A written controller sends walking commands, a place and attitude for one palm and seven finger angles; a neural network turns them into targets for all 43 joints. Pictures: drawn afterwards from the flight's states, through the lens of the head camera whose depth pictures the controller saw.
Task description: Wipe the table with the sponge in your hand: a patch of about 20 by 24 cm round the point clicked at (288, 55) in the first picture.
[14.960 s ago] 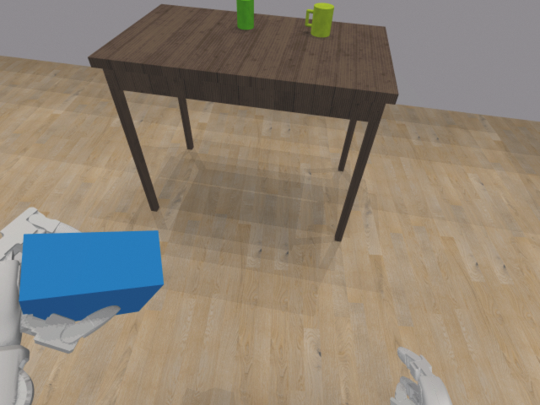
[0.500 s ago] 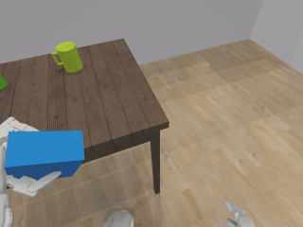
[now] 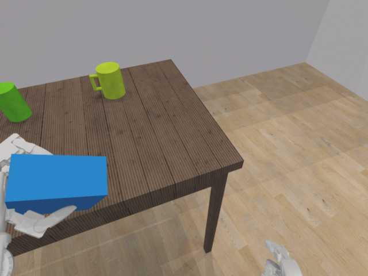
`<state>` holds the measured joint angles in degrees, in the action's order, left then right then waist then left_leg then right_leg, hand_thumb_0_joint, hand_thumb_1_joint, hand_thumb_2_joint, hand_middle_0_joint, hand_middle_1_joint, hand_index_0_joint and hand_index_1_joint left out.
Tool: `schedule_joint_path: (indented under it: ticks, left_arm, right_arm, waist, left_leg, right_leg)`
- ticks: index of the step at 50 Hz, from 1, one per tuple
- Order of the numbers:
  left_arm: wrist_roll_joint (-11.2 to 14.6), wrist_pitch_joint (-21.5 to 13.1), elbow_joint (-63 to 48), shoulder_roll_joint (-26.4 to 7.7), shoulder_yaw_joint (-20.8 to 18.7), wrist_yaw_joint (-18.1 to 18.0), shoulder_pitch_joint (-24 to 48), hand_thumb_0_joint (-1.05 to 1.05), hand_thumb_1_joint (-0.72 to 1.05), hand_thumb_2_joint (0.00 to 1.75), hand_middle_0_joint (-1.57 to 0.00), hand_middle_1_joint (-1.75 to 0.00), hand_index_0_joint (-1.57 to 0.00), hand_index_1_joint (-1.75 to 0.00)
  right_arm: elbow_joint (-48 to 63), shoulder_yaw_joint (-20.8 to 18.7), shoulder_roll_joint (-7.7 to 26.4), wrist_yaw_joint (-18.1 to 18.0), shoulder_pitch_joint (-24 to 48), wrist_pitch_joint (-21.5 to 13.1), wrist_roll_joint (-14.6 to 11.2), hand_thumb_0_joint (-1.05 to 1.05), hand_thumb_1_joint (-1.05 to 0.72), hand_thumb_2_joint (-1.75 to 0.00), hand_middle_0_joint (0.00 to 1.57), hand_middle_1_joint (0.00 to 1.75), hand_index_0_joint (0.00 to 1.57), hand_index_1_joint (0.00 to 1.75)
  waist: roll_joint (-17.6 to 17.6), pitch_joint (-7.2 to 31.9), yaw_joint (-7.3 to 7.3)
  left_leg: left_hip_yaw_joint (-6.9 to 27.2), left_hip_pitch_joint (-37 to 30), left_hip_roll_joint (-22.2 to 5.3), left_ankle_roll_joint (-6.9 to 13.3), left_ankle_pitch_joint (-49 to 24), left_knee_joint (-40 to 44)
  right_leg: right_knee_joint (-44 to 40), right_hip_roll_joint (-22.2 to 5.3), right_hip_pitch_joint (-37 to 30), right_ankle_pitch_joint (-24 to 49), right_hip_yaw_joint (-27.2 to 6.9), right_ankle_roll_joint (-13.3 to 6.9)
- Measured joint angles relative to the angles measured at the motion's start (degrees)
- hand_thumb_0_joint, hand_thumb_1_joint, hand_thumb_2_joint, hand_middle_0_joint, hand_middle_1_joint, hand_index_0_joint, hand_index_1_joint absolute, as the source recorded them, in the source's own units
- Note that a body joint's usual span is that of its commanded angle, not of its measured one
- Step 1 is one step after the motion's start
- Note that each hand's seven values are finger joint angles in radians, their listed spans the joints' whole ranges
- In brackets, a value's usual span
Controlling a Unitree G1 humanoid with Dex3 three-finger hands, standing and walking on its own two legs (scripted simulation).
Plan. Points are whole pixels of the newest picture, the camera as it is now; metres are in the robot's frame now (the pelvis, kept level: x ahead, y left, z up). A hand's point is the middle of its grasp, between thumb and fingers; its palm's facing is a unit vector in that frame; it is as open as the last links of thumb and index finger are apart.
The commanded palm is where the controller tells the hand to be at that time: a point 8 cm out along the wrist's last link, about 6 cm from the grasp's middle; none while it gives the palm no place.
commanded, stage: shuffle to correct the standing spot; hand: left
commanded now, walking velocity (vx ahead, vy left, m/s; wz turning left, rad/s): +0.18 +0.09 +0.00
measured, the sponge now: (71, 186) +0.22 +0.21 +0.16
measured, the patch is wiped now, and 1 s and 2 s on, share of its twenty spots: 0.00 0.00 0.00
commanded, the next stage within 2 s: come to a stop and stand still in 0.52 s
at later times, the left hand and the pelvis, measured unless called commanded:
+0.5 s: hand (12, 156) +0.25 +0.31 +0.19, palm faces +0.38 -0.80 -0.47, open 10.5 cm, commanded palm +0.20 +0.34 +0.19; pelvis +0.04 +0.06 +0.00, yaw -1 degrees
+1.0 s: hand (12, 147) +0.27 +0.32 +0.19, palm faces +0.37 -0.83 -0.43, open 10.5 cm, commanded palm +0.22 +0.36 +0.19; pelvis +0.06 +0.08 +0.02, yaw +0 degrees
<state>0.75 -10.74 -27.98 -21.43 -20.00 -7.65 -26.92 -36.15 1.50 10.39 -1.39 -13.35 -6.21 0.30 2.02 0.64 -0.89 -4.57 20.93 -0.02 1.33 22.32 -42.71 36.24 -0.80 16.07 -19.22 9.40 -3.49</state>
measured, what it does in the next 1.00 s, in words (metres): steps on the spot: left foot, then right foot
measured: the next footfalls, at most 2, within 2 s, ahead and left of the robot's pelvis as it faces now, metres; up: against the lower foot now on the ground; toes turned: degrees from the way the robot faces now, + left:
left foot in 0.26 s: +0.08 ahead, +0.12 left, +0.00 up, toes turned -4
right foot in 0.50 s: +0.09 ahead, -0.01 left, +0.00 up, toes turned -5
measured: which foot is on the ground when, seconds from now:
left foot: up 0.00-0.24, down 0.26-1.00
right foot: down 0.00-0.26, up 0.28-0.48, down 0.50-1.00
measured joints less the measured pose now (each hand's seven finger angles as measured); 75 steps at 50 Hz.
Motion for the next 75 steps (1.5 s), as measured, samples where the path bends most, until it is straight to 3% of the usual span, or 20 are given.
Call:
schedule_joint_path:
  ticks: [3,5,9,12,16,19,25,28,32,37,41,44,49,53,56,58,61,65,69,75]
  left_arm:
    - [0.2,-0.1,2.5,1.3,0.6,0.2,1.3,0.00,-0.54,1.02,-0.70,-1.38,-0.69,-1.37]
    - [0.2,-0.3,3.9,1.8,0.1,0.0,1.8,0.00,-0.54,1.02,-0.70,-1.38,-0.69,-1.37]
    - [-0.1,-0.5,3.8,1.7,-0.2,-0.5,2.9,0.00,-0.54,1.02,-0.70,-1.38,-0.69,-1.37]
    - [0.1,-0.4,0.6,2.0,0.7,-0.6,2.9,0.00,-0.54,1.02,-0.70,-1.38,-0.69,-1.37]
    - [0.1,-0.8,-1.5,-1.3,-0.8,-0.5,3.8,0.00,-0.54,1.02,-0.70,-1.38,-0.69,-1.37]
    - [0.2,-0.1,-1.9,-3.4,-2.3,-0.2,3.7,0.00,-0.54,1.02,-0.70,-1.38,-0.69,-1.37]
    - [1.4,-0.3,-4.2,-3.7,-4.2,0.2,-1.2,0.00,-0.54,1.02,-0.70,-1.38,-0.69,-1.37]
    - [1.3,0.3,-1.9,-2.2,-2.6,0.8,-1.1,0.00,-0.54,1.02,-0.70,-1.37,-0.69,-1.37]
    - [2.0,2.2,1.8,0.9,-0.5,0.7,0.4,0.00,-0.54,1.02,-0.70,-1.37,-0.69,-1.37]
    - [1.4,3.6,2.6,3.0,0.9,-0.4,2.3,0.00,-0.54,1.02,-0.70,-1.37,-0.69,-1.37]
    - [1.0,4.3,0.5,1.4,1.7,-0.3,2.9,0.00,-0.54,1.02,-0.70,-1.37,-0.69,-1.37]
    - [0.8,3.7,-2.4,-0.4,1.2,0.1,1.8,0.00,-0.54,1.02,-0.70,-1.37,-0.69,-1.37]
    - [2.2,1.9,-4.3,-2.4,-1.4,-0.1,-1.3,0.00,-0.54,1.02,-0.70,-1.37,-0.69,-1.37]
    - [2.7,3.5,-0.4,-1.0,-1.2,-0.1,-2.3,0.00,-0.54,1.02,-0.70,-1.37,-0.69,-1.37]
    - [-0.5,1.8,9.0,-4.7,-2.6,3.1,9.0,0.00,-0.54,1.02,-0.70,-1.37,-0.69,-1.37]
    - [0.5,1.1,13.6,-4.3,-4.4,2.1,13.2,0.00,-0.54,1.02,-0.70,-1.37,-0.69,-1.37]
    - [1.3,2.0,12.6,0.1,-3.2,0.6,12.9,0.00,-0.54,1.02,-0.70,-1.37,-0.69,-1.37]
    - [0.9,0.9,4.4,3.8,3.5,1.4,5.8,0.00,-0.54,1.02,-0.70,-1.37,-0.69,-1.37]
    - [0.7,-1.4,0.0,0.6,4.8,2.8,1.2,0.00,-0.54,1.02,-0.70,-1.37,-0.70,-1.37]
    - [1.2,-2.2,2.8,-4.0,-2.7,1.6,3.4,0.00,-0.54,1.02,-0.70,-1.37,-0.70,-1.37]
  right_arm:
    - [-2.1,-0.2,0.5,0.5,0.0,1.2,0.0,0.01,-0.90,-0.90,0.21,0.30,0.21,0.30]
    - [-2.3,-0.1,0.9,0.4,0.2,1.8,0.1,0.01,-0.90,-0.90,0.21,0.30,0.21,0.30]
    - [-1.5,-0.7,1.8,-0.4,0.5,1.5,0.5,0.02,-0.90,-0.90,0.21,0.30,0.21,0.30]
    - [0.1,-2.0,3.5,-1.1,0.5,0.5,0.5,0.01,-0.90,-0.90,0.21,0.30,0.21,0.30]
    - [0.6,-3.2,1.3,-1.9,2.7,0.4,0.0,0.01,-0.90,-0.90,0.20,0.30,0.20,0.30]
    - [1.2,-2.2,-0.8,-1.7,2.9,0.3,0.0,0.01,-0.90,-0.90,0.20,0.30,0.20,0.30]
    - [2.3,0.1,-1.8,-0.4,1.7,0.0,-0.8,0.01,-0.90,-0.90,0.21,0.30,0.20,0.30]
    - [0.8,0.3,-0.8,-0.6,1.5,0.8,-0.8,0.01,-0.90,-0.90,0.21,0.30,0.21,0.30]
    - [-1.3,0.1,-0.5,-0.5,0.7,2.0,-1.2,0.01,-0.90,-0.90,0.21,0.30,0.21,0.30]
    - [0.1,0.1,1.2,-1.3,1.4,1.5,-0.3,0.02,-0.90,-0.90,0.21,0.30,0.21,0.30]
    - [1.1,-1.0,0.4,-1.3,3.0,1.9,-0.3,0.02,-0.90,-0.90,0.21,0.30,0.20,0.30]
    - [2.8,-0.9,0.7,-1.3,3.2,1.4,-0.3,0.01,-0.90,-0.90,0.21,0.30,0.20,0.30]
    - [3.9,-0.7,0.9,-1.3,3.4,1.7,-0.7,0.01,-0.90,-0.90,0.21,0.30,0.20,0.30]
    - [3.4,-0.6,1.2,-1.7,2.7,2.5,-1.0,0.01,-0.90,-0.90,0.21,0.30,0.20,0.30]
    - [2.4,-1.5,1.1,-1.7,0.9,0.4,-0.3,0.01,-0.90,-0.90,0.21,0.30,0.20,0.30]
    - [1.6,-0.9,1.3,-0.8,1.7,-0.1,-0.6,0.01,-0.90,-0.90,0.21,0.30,0.20,0.30]
    - [2.0,-1.1,2.1,0.4,2.0,-1.2,-0.7,0.01,-0.90,-0.90,0.21,0.30,0.20,0.30]
    - [2.2,-1.2,2.1,0.9,1.6,-2.2,-0.4,0.01,-0.90,-0.90,0.21,0.30,0.20,0.30]
    - [2.9,-0.6,0.8,0.0,0.8,-2.2,-0.1,0.02,-0.90,-0.90,0.21,0.30,0.20,0.30]
    - [3.6,-0.5,0.2,-0.9,-0.2,-2.7,-0.4,0.01,-0.90,-0.90,0.21,0.30,0.20,0.30]
  waist:
    - [-0.9,0.3,-1.35]
    - [-2.0,-0.1,-1.50]
    - [-4.3,-2.0,-0.87]
    - [-3.6,-3.0,-0.39]
    - [-6.2,-4.6,0.48]
    - [-6.3,-4.2,1.74]
    - [-4.0,-2.2,1.16]
    - [-0.4,-1.5,0.63]
    - [-2.2,0.2,-0.67]
    - [-3.3,-1.7,0.20]
    - [-5.7,-3.2,0.52]
    - [-4.7,-3.1,1.47]
    - [-2.7,-2.2,1.44]
    - [-1.2,-1.1,0.79]
    - [-1.5,-2.3,-3.33]
    - [-2.1,-3.8,-3.79]
    - [-2.0,-5.3,-2.86]
    - [-2.5,-5.2,-0.66]
    - [-4.5,-4.2,0.97]
    - [-5.6,-4.6,0.33]
  left_leg:
    - [1.7,4.7,0.7,-1.6,0.2,-13.8]
    - [2.2,6.2,-0.4,-1.9,-1.3,-16.0]
    - [1.9,2.6,-3.2,-1.0,-4.8,-1.9]
    - [1.4,-3.1,-3.7,-0.7,-8.6,9.6]
    - [0.3,-3.2,-2.1,-1.7,-7.0,7.6]
    - [1.2,-3.3,-2.1,-1.9,-7.9,9.4]
    - [1.0,-3.0,-2.7,-2.4,-7.1,9.3]
    - [2.6,-2.4,-4.0,-1.7,-3.5,5.5]
    - [2.0,-0.2,-1.4,-1.4,2.0,-5.2]
    - [1.5,-7.4,-1.7,-0.7,-9.6,11.9]
    - [0.6,-8.9,-0.7,-0.9,-6.5,12.7]
    - [1.7,-8.2,-1.3,-0.9,-7.0,13.2]
    - [1.9,-7.6,-1.7,-1.0,-7.9,14.4]
    - [1.6,-8.1,-1.4,-0.8,-8.5,15.6]
    - [1.7,-6.7,-1.8,-0.7,-8.9,14.7]
    - [1.0,-7.0,-1.7,-0.7,-9.8,15.6]
    - [-0.1,-7.5,-1.1,0.1,-10.6,16.1]
    - [-0.7,-7.6,-0.4,1.1,-10.4,15.8]
    - [-0.4,-7.0,-0.2,1.4,-10.3,15.6]
    - [-0.2,-6.5,0.7,2.1,-10.5,15.8]
  right_leg:
    - [-1.5,-1.3,-1.2,-0.1,-0.8,0.1]
    - [-3.2,-2.2,-2.1,0.9,-1.6,0.9]
    - [-4.1,-4.3,-3.2,1.2,-2.3,2.6]
    - [-1.0,-4.7,-2.9,-0.8,-2.5,4.2]
    - [12.6,-3.6,2.4,-9.0,-7.4,3.6]
    - [17.8,-0.8,5.7,-9.3,-6.7,3.2]
    - [-2.4,1.7,1.0,1.6,-3.4,2.4]
    - [-4.4,3.5,-1.0,3.2,-2.1,-0.9]
    - [-5.9,2.2,-2.4,2.6,-3.2,-1.2]
    - [-5.5,2.3,-3.9,2.1,-3.2,-0.1]
    - [-5.1,1.4,-4.6,2.2,-4.2,0.6]
    - [-8.5,2.2,-5.6,3.3,-3.2,0.5]
    - [-11.8,2.7,-5.8,5.3,-3.0,0.5]
    - [-12.7,2.5,-6.1,5.9,-3.3,0.8]
    - [-12.3,2.8,-4.9,6.5,-3.2,0.8]
    - [-12.1,2.7,-4.5,7.2,-3.9,0.8]
    - [-11.2,2.0,-4.1,7.5,-5.0,1.5]
    - [-10.9,1.3,-4.1,7.6,-5.5,2.2]
    - [-11.4,1.1,-4.0,7.8,-5.3,2.5]
    - [-11.1,0.3,-3.5,7.7,-5.0,3.1]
